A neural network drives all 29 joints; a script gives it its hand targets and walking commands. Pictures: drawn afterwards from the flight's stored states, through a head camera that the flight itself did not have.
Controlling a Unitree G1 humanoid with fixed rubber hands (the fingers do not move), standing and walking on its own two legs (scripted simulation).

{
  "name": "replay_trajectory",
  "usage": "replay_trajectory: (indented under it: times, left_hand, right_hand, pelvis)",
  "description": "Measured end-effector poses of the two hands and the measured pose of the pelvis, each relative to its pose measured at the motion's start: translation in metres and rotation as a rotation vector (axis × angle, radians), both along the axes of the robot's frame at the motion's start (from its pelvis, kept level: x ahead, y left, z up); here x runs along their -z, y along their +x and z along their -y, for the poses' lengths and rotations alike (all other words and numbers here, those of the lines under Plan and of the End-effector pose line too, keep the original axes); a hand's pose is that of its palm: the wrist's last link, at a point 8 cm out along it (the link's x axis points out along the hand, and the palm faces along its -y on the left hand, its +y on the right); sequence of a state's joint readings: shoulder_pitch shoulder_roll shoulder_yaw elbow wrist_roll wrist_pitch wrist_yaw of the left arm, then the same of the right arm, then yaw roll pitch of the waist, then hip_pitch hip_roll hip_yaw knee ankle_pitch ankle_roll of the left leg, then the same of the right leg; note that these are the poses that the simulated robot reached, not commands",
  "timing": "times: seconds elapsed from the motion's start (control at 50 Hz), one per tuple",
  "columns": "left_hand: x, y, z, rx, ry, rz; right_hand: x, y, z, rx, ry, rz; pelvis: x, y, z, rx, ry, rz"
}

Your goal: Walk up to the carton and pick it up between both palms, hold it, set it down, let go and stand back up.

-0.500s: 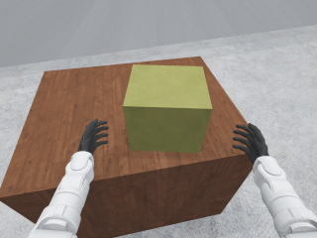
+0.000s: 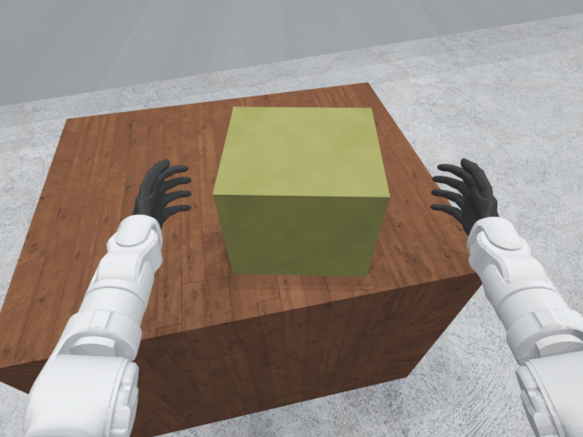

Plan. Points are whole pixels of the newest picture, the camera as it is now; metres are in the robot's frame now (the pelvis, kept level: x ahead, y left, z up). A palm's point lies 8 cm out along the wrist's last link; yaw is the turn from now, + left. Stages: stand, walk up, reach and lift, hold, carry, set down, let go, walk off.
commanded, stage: reach and lift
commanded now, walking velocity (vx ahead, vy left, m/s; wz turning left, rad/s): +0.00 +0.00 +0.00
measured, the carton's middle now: (300, 192) +0.53 +0.03 +0.01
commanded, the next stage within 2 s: none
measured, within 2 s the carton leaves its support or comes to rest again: neither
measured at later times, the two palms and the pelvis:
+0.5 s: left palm (153, 167) +0.46 +0.24 +0.13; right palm (474, 163) +0.47 -0.22 +0.14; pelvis +0.00 +0.00 -0.01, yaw +0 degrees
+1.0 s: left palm (157, 153) +0.48 +0.24 +0.14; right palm (468, 153) +0.48 -0.21 +0.14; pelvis -0.01 +0.01 -0.01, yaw +1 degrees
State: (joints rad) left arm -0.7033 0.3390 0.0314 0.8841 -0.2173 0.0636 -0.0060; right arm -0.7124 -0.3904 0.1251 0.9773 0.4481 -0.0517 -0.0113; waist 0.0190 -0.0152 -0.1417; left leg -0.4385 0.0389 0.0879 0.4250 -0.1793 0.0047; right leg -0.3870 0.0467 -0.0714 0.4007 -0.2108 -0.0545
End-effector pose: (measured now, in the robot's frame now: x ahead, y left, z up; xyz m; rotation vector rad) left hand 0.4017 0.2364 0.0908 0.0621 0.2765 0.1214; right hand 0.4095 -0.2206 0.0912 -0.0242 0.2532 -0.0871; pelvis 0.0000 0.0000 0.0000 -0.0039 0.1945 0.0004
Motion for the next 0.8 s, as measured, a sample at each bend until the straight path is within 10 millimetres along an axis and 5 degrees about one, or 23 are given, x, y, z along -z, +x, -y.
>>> replay_trajectory:
  times: [0.38,0.8]
  left_hand:
    - [-0.028,0.044,0.000,-0.016,0.010,0.009]
    - [-0.061,0.075,0.000,-0.040,0.005,0.031]
  right_hand:
    - [-0.034,0.048,-0.005,0.012,0.000,0.009]
    - [-0.067,0.071,-0.011,0.033,-0.007,0.008]
  pelvis:
    - [0.005,0.000,0.001,-0.009,-0.008,-0.122]
    - [0.010,-0.011,-0.002,-0.015,-0.012,-0.218]
